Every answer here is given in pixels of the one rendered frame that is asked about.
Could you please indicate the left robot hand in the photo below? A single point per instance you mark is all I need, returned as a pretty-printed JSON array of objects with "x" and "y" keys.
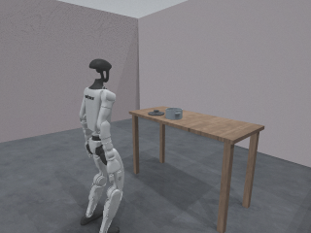
[{"x": 90, "y": 156}]

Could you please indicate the right robot shin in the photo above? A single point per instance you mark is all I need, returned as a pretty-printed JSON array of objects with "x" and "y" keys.
[{"x": 110, "y": 209}]

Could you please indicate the table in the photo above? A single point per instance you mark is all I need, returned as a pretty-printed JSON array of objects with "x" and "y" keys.
[{"x": 229, "y": 131}]

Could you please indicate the pot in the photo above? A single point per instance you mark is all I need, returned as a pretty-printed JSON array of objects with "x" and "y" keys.
[{"x": 174, "y": 113}]

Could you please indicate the right robot hand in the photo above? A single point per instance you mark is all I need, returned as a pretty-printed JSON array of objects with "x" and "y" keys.
[{"x": 112, "y": 167}]

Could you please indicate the right robot upper arm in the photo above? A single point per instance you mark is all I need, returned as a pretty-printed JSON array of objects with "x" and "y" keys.
[{"x": 108, "y": 98}]

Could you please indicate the right robot forearm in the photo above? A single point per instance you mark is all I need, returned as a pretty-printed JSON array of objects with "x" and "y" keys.
[{"x": 105, "y": 137}]

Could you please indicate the left robot forearm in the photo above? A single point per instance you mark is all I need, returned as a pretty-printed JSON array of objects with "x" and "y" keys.
[{"x": 86, "y": 130}]

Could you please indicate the lid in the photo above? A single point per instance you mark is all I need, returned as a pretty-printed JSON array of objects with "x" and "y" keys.
[{"x": 156, "y": 113}]

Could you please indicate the robot head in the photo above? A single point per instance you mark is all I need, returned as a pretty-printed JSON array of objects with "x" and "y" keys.
[{"x": 100, "y": 65}]

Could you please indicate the left robot upper arm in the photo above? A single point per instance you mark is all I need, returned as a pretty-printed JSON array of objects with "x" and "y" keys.
[{"x": 82, "y": 113}]

